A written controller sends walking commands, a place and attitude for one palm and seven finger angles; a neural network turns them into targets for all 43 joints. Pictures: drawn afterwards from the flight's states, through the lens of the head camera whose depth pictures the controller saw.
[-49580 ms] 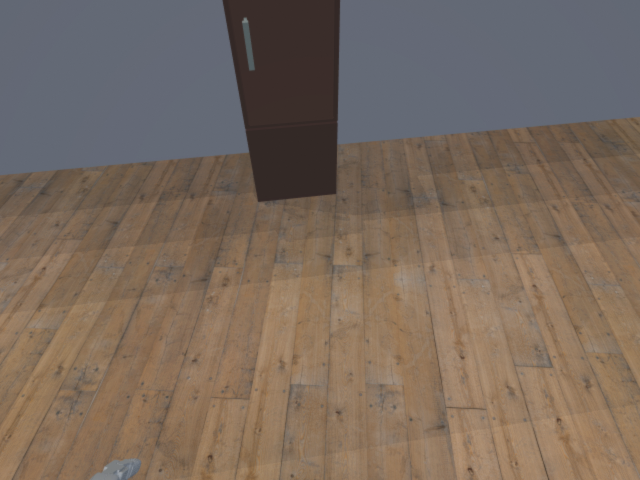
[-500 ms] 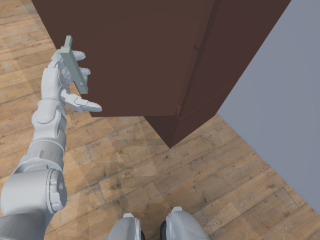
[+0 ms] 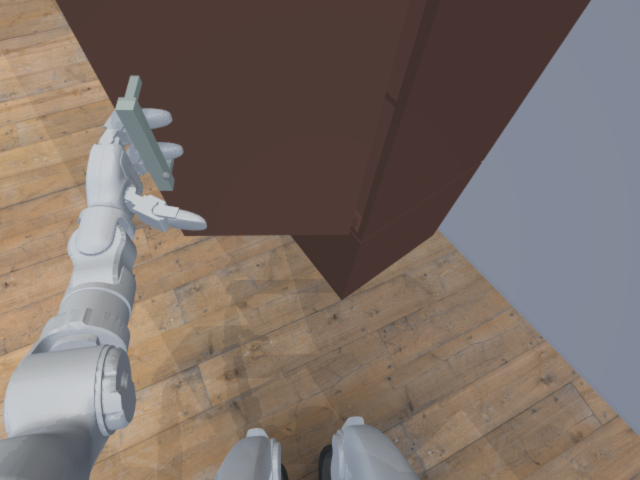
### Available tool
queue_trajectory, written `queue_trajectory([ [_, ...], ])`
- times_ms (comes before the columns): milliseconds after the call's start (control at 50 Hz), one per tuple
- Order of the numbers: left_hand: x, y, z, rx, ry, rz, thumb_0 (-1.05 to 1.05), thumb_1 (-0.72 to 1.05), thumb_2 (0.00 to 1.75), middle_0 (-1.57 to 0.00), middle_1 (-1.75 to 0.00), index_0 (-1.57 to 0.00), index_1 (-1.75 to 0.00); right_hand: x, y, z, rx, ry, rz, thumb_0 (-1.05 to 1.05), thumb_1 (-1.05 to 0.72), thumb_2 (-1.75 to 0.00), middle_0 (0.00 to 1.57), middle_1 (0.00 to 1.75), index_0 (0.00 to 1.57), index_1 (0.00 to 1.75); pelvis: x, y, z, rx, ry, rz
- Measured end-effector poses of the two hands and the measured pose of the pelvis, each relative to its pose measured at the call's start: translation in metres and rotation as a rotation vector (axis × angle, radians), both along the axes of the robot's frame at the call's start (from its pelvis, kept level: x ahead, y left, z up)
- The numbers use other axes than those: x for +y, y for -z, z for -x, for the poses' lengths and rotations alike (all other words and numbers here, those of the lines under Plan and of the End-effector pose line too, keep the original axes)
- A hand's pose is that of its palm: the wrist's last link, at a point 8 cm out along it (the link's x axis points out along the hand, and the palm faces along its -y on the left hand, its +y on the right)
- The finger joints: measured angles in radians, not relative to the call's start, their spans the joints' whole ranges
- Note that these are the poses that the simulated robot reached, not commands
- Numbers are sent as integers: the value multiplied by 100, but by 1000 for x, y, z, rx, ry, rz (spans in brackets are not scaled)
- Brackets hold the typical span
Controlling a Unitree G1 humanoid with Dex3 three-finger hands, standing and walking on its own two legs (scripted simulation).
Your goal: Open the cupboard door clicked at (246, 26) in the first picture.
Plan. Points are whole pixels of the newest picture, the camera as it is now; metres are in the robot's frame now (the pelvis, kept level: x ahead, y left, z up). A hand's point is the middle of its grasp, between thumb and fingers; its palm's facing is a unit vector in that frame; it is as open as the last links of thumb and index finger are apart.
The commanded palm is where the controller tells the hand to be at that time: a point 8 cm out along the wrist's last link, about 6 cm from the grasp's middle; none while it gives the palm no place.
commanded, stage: slide the fingers in behind the handle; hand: left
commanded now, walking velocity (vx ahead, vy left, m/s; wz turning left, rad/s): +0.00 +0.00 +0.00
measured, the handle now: (151, 138) +0.54 +0.20 +0.05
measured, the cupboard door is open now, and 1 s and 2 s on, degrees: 56 56 98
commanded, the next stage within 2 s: close the thumb around the handle in 0.16 s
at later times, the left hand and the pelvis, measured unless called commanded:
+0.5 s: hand (163, 177) +0.48 +0.17 +0.05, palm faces -0.01 -1.00 -0.03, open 12.4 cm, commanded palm +0.45 +0.23 +0.05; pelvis +0.00 +0.01 +0.00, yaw -1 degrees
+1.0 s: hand (162, 177) +0.48 +0.18 +0.05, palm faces -0.03 -1.00 -0.01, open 5.8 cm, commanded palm +0.45 +0.22 +0.05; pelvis +0.00 +0.02 +0.00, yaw -1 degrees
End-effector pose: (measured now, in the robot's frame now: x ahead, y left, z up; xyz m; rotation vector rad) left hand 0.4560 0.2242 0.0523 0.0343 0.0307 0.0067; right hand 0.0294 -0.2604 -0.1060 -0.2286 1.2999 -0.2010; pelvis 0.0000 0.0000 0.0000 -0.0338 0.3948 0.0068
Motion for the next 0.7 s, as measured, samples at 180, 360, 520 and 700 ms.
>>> queue_trajectory([
  [180,2,1,-2,3,13,0,-1,-50,30,-30,-120,-28,-120,2,-1,-6,-16,0,2,0,-91,-90,20,30,20,30,1,0,-1,0,3,1],
  [360,2,-2,0,-9,25,4,-1,-47,31,-30,-121,-29,-120,10,0,-2,-6,6,-10,0,-91,-90,20,30,20,30,7,-1,-2,0,4,5],
  [520,5,1,1,0,16,6,-1,-20,43,-32,-124,-31,-123,15,0,1,-8,9,-9,1,-91,-90,20,30,20,30,11,0,0,-4,7,7],
  [700,14,4,0,-14,10,13,0,26,63,-36,-129,-35,-128,17,-1,8,3,9,13,1,-91,-90,20,30,20,30,16,3,4,2,6,15],
])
